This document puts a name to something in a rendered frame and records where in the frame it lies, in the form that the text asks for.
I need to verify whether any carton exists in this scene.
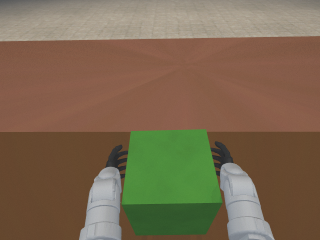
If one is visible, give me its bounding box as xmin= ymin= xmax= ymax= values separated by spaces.
xmin=121 ymin=129 xmax=223 ymax=236

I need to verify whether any robot left forearm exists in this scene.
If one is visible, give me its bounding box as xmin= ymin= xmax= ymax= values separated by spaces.
xmin=79 ymin=167 xmax=122 ymax=240

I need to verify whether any robot right forearm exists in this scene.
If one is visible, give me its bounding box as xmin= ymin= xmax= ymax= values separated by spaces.
xmin=220 ymin=163 xmax=275 ymax=240

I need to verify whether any robot right hand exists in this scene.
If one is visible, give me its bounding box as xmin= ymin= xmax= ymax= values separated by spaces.
xmin=210 ymin=141 xmax=234 ymax=176

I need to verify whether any robot left hand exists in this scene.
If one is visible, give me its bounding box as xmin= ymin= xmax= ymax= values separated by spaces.
xmin=105 ymin=145 xmax=128 ymax=179

